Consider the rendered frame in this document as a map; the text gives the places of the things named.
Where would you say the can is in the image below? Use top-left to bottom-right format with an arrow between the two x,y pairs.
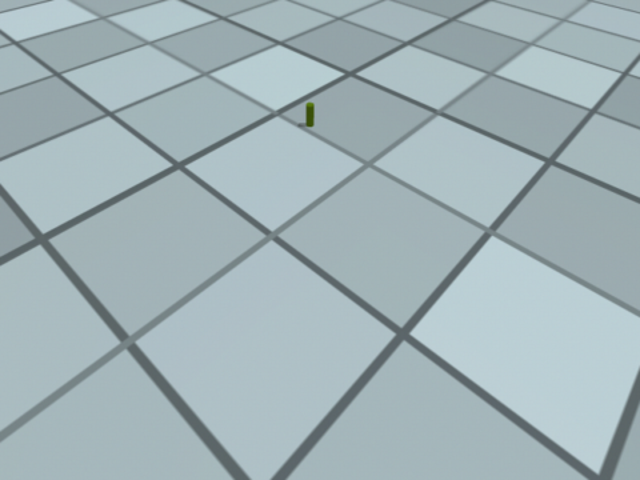
306,103 -> 314,127

